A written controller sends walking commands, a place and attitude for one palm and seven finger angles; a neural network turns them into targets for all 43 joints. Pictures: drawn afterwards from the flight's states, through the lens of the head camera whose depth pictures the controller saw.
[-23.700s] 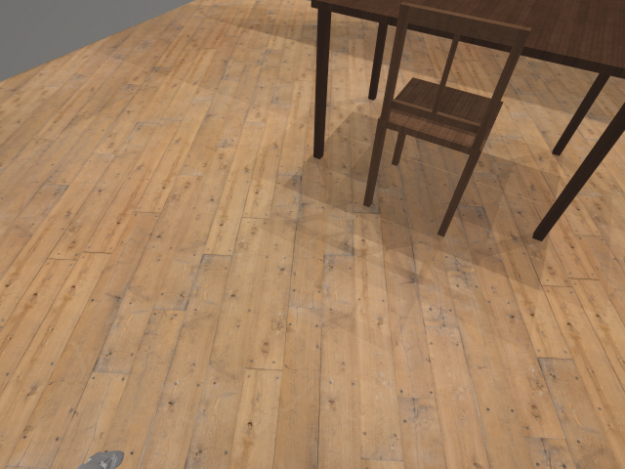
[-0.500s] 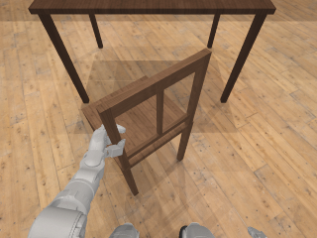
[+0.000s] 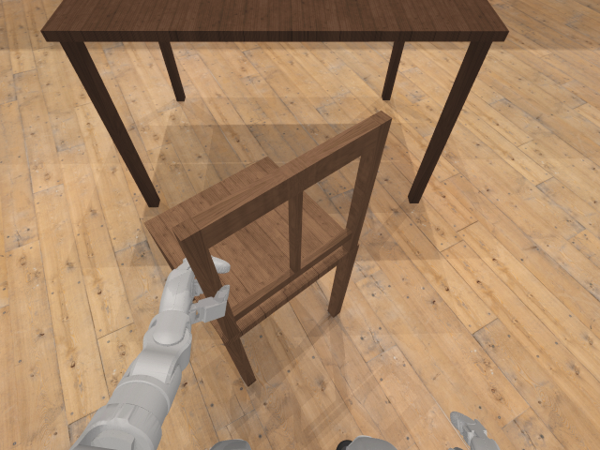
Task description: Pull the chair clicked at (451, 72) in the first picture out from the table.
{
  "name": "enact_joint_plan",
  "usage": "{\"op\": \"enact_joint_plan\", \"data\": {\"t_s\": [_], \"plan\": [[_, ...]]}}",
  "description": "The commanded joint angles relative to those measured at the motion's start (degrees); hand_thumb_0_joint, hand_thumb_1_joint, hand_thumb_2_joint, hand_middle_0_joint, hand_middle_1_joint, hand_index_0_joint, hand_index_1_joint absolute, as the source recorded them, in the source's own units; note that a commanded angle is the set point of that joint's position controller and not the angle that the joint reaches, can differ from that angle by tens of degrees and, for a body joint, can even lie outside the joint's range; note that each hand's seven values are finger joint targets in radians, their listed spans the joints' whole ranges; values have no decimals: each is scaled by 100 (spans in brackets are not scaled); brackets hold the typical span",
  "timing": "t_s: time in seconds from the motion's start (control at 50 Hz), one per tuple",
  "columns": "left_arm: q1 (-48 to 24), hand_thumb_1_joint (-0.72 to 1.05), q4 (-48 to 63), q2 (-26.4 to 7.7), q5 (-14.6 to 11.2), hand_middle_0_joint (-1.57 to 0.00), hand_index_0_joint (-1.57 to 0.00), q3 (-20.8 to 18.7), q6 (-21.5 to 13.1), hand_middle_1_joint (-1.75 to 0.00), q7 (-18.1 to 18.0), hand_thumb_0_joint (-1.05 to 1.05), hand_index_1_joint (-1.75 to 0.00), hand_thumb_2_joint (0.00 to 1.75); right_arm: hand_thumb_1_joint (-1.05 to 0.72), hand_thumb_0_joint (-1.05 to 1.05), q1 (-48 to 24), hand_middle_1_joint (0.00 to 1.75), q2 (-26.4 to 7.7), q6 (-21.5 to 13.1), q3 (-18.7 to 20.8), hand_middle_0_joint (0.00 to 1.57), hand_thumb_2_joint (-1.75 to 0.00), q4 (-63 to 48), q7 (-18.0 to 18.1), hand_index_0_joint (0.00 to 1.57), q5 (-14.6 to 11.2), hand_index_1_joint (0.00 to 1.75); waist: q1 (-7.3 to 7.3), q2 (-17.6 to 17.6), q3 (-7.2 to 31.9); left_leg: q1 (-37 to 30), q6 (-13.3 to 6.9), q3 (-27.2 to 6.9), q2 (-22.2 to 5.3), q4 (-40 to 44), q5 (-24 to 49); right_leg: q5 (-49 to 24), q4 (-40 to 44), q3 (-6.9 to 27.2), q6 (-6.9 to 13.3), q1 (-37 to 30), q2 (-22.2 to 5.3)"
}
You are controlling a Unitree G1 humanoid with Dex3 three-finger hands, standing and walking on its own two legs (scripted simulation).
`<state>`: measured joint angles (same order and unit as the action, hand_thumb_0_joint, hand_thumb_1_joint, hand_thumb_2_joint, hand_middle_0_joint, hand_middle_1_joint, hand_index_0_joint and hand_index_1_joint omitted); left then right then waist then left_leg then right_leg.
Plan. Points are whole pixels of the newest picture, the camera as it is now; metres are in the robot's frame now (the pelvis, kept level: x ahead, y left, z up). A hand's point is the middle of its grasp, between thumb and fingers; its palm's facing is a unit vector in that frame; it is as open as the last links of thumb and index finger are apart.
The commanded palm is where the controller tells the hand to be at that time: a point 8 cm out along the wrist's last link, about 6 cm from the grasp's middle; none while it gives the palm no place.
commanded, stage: stop walking, hand still on the chair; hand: left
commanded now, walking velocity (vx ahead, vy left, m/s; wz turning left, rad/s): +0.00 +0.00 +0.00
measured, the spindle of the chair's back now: (295, 234) +0.47 +0.02 -0.09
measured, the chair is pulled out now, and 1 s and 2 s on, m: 0.45 0.45 0.45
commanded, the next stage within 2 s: open the thumb and straighten the fingers in 0.56 s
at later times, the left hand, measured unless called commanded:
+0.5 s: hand (218, 300) +0.33 +0.14 -0.06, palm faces +0.03 -0.98 -0.21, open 6.0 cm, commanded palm +0.30 +0.19 -0.04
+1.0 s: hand (207, 294) +0.34 +0.16 -0.07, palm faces +0.03 -0.98 -0.22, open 10.8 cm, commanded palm +0.31 +0.20 -0.04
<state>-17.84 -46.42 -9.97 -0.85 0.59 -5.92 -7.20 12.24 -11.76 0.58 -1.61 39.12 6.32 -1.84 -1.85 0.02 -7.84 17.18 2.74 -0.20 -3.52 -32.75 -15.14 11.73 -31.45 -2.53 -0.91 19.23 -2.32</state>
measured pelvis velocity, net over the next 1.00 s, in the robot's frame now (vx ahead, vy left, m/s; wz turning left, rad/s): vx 0.04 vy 0.01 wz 0.01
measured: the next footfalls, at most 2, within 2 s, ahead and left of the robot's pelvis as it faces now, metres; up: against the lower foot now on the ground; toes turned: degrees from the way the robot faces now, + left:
none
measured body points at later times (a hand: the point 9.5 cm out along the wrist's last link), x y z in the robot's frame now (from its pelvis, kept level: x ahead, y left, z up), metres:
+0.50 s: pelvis +0.04 +0.00 +0.01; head +0.08 +0.00 +0.46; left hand +0.32 +0.19 -0.04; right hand +0.18 -0.25 -0.10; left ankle +0.02 +0.15 -0.73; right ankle +0.05 -0.13 -0.73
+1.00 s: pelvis +0.04 +0.01 -0.02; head +0.09 +0.00 +0.43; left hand +0.33 +0.21 -0.05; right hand +0.16 -0.26 -0.13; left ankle +0.02 +0.15 -0.73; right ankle +0.05 -0.13 -0.73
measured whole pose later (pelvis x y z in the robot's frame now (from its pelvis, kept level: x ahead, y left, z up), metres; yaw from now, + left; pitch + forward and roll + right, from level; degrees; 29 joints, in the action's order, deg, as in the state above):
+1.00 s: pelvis +0.04 +0.01 -0.02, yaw +1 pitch +9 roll +0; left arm -2.7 -27.2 -10.4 -1.7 -0.9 0.6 -5.4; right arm 14.2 -15.6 -1.4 1.4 36.2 1.5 -1.9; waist -3.6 1.4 3.6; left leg 28.5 2.0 -0.2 -2.4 -42.6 -22.8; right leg 20.1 -42.6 -2.1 -1.8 31.1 -3.9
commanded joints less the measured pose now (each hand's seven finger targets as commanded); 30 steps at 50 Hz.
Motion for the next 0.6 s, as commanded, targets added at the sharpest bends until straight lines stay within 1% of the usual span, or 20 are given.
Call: {"op": "enact_joint_plan", "data": {"t_s": [0.0,0.04,0.08,0.14,0.16,0.18,0.24,0.26,0.28,0.3,0.32,0.34,0.36,0.38,0.4,0.46,0.48,0.54,0.56,0.58], "plan": [[-1268,90,1344,-841,-43,-50,-50,-270,-342,-145,-19,0,-145,90,-90,0,-141,30,-787,-217,282,20,-90,-661,65,20,19,30,109,191,2208,-558,-287,-307,-391,579,1076,-1001,453,436,221,-1350,-466],[-1181,90,1403,-727,-47,-50,-50,-194,-339,-145,-4,0,-145,90,-90,0,-181,30,-768,-199,294,20,-90,-668,46,20,18,30,93,22,2182,-682,-266,-250,-368,562,1161,-1176,484,476,242,-1330,-481],[-1016,90,1363,-795,-55,-50,-50,-223,-323,-145,-4,0,-145,90,-90,0,-195,30,-788,-190,305,20,-90,-622,63,20,27,30,64,121,2055,-698,-269,-238,-353,633,1216,-1285,546,459,247,-1327,-480],[-829,90,1364,-669,-37,-50,-50,-182,-334,-145,3,0,-145,90,-90,0,-262,30,-752,-151,308,20,-90,-664,40,20,41,30,86,-24,2037,-780,-262,-191,-351,616,1322,-1368,554,454,248,-1324,-487],[-800,90,1410,-648,-37,-50,-50,-166,-338,-145,9,0,-145,90,-90,0,-276,30,-752,-140,320,20,-90,-670,36,20,42,30,80,-22,2059,-854,-264,-182,-352,610,1413,-1524,545,473,260,-1343,-492],[-714,90,1413,-728,-44,-50,-50,-192,-333,-145,13,0,-145,90,-90,0,-284,30,-760,-138,332,20,-90,-634,50,20,38,30,65,64,2002,-905,-270,-150,-353,643,1444,-1619,587,462,247,-1315,-486],[-572,90,1480,-629,-25,-50,-50,-153,-345,-145,24,0,-145,90,-90,0,-312,30,-749,-102,332,20,-90,-701,21,20,53,30,75,5,2049,-946,-246,-129,-357,615,1726,-1941,522,430,269,-1433,-501],[-509,90,1501,-607,-35,-50,-50,-141,-344,-145,30,0,-145,90,-90,0,-324,30,-745,-85,335,20,-90,-721,19,20,47,30,75,-81,2041,-964,-244,-138,-355,623,1740,-1962,515,415,266,-1433,-497],[-477,90,1551,-699,-44,-50,-50,-169,-350,-145,31,0,-145,90,-90,0,-347,30,-760,-81,345,20,-90,-689,37,20,42,30,64,43,2010,-1008,-254,-118,-357,668,1789,-2031,549,410,260,-1438,-497],[-439,90,1576,-656,-32,-50,-50,-171,-350,-145,23,0,-145,90,-90,0,-347,30,-757,-69,343,20,-90,-729,29,20,46,30,75,27,2013,-1005,-243,-103,-356,664,1785,-1989,512,403,262,-1420,-487],[-422,90,1624,-623,-18,-50,-50,-142,-358,-145,26,0,-145,90,-90,0,-368,30,-749,-61,341,20,-90,-743,18,20,60,30,77,104,2015,-1014,-244,-97,-356,658,1845,-2052,511,395,270,-1447,-492],[-386,90,1663,-606,-18,-50,-50,-139,-360,-145,26,0,-145,90,-90,0,-369,30,-741,-52,343,20,-90,-756,11,20,61,30,78,24,2046,-1037,-241,-96,-361,664,1875,-2073,506,382,270,-1472,-486],[-340,90,1684,-619,-15,-50,-50,-155,-360,-145,25,0,-145,90,-90,0,-390,30,-741,-44,348,20,-90,-770,12,20,63,30,82,82,2057,-1073,-250,-92,-368,659,1927,-2134,506,388,270,-1470,-488],[-280,90,1710,-662,-41,-50,-50,-146,-349,-145,30,0,-145,90,-90,0,-369,30,-747,-44,344,20,-90,-761,24,20,45,30,59,89,1964,-1015,-247,-113,-365,712,1947,-2123,528,354,263,-1491,-470],[-240,90,1723,-666,-19,-50,-50,-193,-356,-145,17,0,-145,90,-90,0,-375,30,-756,-37,346,20,-90,-783,14,20,62,30,85,49,2024,-1025,-242,-115,-364,711,1967,-2110,501,353,265,-1528,-469],[-222,90,1790,-569,-19,-50,-50,-113,-352,-145,25,0,-145,90,-90,0,-411,30,-746,-10,339,20,-90,-827,2,20,63,30,79,77,1986,-1011,-238,-106,-361,735,1900,-1986,518,337,270,-1492,-462],[-160,90,1814,-680,-31,-50,-50,-166,-347,-145,16,0,-145,90,-90,0,-415,30,-750,-18,344,20,-90,-799,17,20,56,30,74,227,1906,-1004,-259,-115,-367,779,1875,-1925,575,348,259,-1467,-448],[-171,90,1825,-581,-16,-50,-50,-129,-344,-145,11,0,-145,90,-90,0,-418,30,-747,-9,331,20,-90,-843,-1,20,73,30,91,105,1943,-969,-251,-116,-358,778,1764,-1767,575,339,267,-1482,-442],[-161,90,1834,-593,-13,-50,-50,-145,-346,-145,6,0,-145,90,-90,0,-427,30,-737,-5,334,20,-90,-837,-2,20,73,30,98,100,1982,-1008,-260,-111,-358,772,1745,-1765,586,354,269,-1485,-445],[-149,90,1872,-702,-31,-50,-50,-188,-345,-145,-1,0,-145,90,-90,0,-406,30,-747,-10,339,20,-90,-805,18,20,61,30,79,158,1944,-996,-272,-121,-358,807,1769,-1816,617,336,262,-1517,-447]]}}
